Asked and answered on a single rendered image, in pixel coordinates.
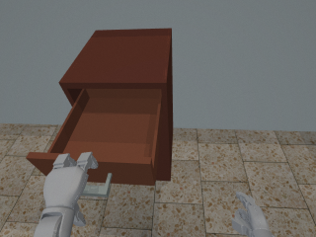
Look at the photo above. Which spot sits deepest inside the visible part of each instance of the left robot hand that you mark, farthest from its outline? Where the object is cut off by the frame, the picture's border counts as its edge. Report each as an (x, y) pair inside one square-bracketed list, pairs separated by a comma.
[(66, 182)]

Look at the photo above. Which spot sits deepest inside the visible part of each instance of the drawer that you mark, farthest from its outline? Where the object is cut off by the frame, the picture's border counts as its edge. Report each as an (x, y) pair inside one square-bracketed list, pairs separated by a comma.
[(121, 127)]

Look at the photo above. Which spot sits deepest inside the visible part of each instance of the handle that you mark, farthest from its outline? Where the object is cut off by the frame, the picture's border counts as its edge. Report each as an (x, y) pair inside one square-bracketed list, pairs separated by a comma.
[(98, 191)]

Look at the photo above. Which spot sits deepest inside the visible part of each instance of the left robot forearm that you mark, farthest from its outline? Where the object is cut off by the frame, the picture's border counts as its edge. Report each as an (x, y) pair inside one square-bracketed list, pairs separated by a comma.
[(55, 221)]

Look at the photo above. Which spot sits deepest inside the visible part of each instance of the right robot hand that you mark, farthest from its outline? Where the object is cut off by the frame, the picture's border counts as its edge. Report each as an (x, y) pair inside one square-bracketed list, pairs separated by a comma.
[(244, 221)]

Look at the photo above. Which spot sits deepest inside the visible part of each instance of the cabinet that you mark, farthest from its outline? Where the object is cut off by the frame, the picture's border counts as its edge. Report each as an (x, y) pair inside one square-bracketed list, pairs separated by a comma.
[(129, 59)]

